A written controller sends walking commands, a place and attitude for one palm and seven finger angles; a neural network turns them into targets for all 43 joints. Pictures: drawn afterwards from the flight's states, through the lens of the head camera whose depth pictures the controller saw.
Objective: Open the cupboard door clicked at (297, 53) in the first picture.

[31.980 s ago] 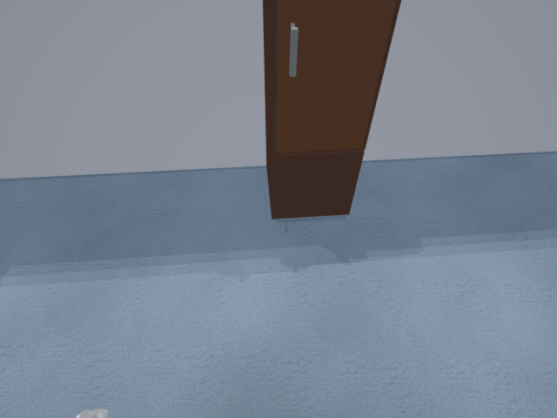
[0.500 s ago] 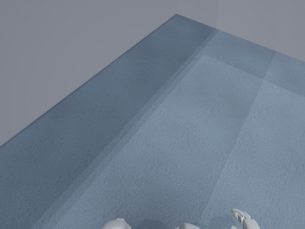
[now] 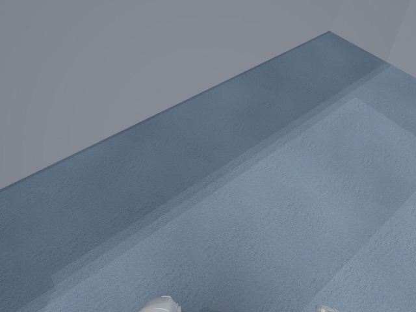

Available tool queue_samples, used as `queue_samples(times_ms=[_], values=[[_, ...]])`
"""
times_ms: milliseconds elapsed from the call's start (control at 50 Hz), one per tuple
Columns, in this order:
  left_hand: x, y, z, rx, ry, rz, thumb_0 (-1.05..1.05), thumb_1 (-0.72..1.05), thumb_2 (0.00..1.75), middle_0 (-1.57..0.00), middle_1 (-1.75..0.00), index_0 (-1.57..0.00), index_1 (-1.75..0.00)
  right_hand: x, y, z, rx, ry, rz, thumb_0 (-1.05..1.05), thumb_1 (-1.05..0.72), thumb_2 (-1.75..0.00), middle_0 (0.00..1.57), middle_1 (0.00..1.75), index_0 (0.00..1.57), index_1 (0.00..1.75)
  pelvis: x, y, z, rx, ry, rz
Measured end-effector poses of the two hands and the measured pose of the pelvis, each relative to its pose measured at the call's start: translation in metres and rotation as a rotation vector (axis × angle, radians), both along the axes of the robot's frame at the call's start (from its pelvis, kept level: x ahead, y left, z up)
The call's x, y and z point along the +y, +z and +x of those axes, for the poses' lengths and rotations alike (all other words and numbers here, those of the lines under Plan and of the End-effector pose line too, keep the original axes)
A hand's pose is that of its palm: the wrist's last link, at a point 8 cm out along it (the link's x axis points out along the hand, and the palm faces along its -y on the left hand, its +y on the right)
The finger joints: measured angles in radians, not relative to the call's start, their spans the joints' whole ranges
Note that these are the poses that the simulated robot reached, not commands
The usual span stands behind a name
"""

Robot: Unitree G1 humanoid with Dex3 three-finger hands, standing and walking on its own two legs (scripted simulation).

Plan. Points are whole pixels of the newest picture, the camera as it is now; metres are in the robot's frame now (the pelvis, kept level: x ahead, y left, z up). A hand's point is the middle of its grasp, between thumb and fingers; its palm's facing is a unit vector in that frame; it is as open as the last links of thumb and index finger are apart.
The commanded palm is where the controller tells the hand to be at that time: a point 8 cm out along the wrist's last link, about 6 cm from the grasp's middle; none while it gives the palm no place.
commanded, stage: turn to face it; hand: left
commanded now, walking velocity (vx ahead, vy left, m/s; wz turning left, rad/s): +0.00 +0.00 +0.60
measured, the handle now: out of the picture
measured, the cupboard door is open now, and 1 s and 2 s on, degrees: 40 40 40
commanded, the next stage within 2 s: none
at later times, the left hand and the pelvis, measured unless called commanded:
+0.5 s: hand out of the picture +0.06 +0.20 -0.15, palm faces +0.29 -0.91 -0.30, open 7.4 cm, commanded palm none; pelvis +0.02 -0.03 -0.01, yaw +18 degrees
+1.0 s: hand out of the picture +0.01 +0.21 -0.16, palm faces +0.57 -0.77 -0.29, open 7.4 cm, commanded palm none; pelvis +0.05 -0.03 -0.01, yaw +36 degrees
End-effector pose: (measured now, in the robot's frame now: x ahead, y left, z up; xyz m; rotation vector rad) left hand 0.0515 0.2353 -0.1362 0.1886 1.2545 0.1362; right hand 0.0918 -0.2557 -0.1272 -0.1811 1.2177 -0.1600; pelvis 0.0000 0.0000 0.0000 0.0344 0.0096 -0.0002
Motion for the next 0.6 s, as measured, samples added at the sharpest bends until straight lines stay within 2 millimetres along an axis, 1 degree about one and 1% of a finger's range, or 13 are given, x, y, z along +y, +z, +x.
queue_samples(times_ms=[60, 100, 160, 260, 340, 400, 440, 500, 540, 600], values=[[0.014, -0.018, -0.017, 0.026, 0.065, -0.019, 0.01, 0.9, 0.9, -0.2, -0.3, -0.2, -0.3, 0.01, -0.002, 0.028, -0.054, 0.068, -0.029, 0.0, -0.91, -0.9, 0.2, 0.3, 0.2, 0.29, 0.009, -0.013, 0.004, 0.003, 0.04, -0.026], [0.024, -0.024, -0.025, 0.052, 0.095, -0.01, 0.01, 0.91, 0.9, -0.2, -0.3, -0.2, -0.3, 0.016, 0.0, 0.039, -0.08, 0.1, -0.043, 0.0, -0.91, -0.9, 0.2, 0.3, 0.2, 0.29, 0.011, -0.016, 0.002, -0.004, 0.06, -0.024], [0.034, -0.02, -0.025, 0.054, 0.136, 0.011, 0.01, 0.91, 0.9, -0.2, -0.3, -0.2, -0.3, 0.022, 0.005, 0.043, -0.084, 0.134, -0.055, 0.0, -0.91, -0.9, 0.2, 0.3, 0.2, 0.3, 0.01, -0.011, 0.002, -0.005, 0.093, -0.037], [0.041, -0.001, -0.011, -0.027, 0.18, 0.04, 0.01, 0.91, 0.9, -0.2, -0.3, -0.19, -0.3, 0.021, 0.007, 0.041, -0.035, 0.179, -0.048, 0.0, -0.9, -0.9, 0.2, 0.3, 0.2, 0.3, 0.002, -0.002, 0.004, -0.004, 0.151, -0.053], [0.035, 0.012, 0.0, -0.087, 0.2, 0.072, 0.01, 0.91, 0.9, -0.19, -0.3, -0.19, -0.3, 0.011, -0.001, 0.042, 0.002, 0.201, -0.026, 0.0, -0.9, -0.9, 0.2, 0.3, 0.2, 0.3, -0.011, -0.002, 0.009, 0.001, 0.201, -0.056], [0.027, 0.013, 0.002, -0.129, 0.216, 0.109, 0.01, 0.91, 0.9, -0.2, -0.3, -0.19, -0.3, -0.001, -0.015, 0.049, 0.017, 0.213, -0.006, 0.0, -0.9, -0.9, 0.2, 0.3, 0.2, 0.3, -0.026, -0.011, 0.015, 0.015, 0.237, -0.029], [0.019, 0.015, -0.005, -0.126, 0.238, 0.117, 0.01, 0.91, 0.9, -0.2, -0.3, -0.19, -0.3, -0.006, -0.019, 0.057, 0.028, 0.229, -0.005, 0.0, -0.9, -0.9, 0.2, 0.3, 0.2, 0.3, -0.029, -0.011, 0.015, 0.006, 0.27, -0.034], [0.006, 0.017, -0.018, -0.1, 0.278, 0.101, 0.01, 0.91, 0.9, -0.2, -0.3, -0.2, -0.3, -0.007, -0.015, 0.069, 0.041, 0.262, -0.008, 0.0, -0.91, -0.9, 0.2, 0.3, 0.2, 0.3, -0.031, -0.005, 0.018, -0.005, 0.314, -0.026], [-0.002, 0.015, -0.028, -0.077, 0.303, 0.079, 0.01, 0.91, 0.9, -0.2, -0.3, -0.2, -0.3, -0.003, -0.009, 0.079, 0.04, 0.287, -0.007, 0.0, -0.91, -0.9, 0.2, 0.3, 0.2, 0.29, -0.031, -0.001, 0.02, -0.004, 0.341, -0.014], [-0.01, 0.008, -0.044, -0.05, 0.347, 0.04, 0.01, 0.91, 0.9, -0.2, -0.3, -0.2, -0.3, 0.01, -0.002, 0.096, 0.03, 0.342, -0.01, 0.0, -0.91, -0.9, 0.2, 0.3, 0.2, 0.29, -0.028, 0.001, 0.023, 0.0, 0.382, -0.002]])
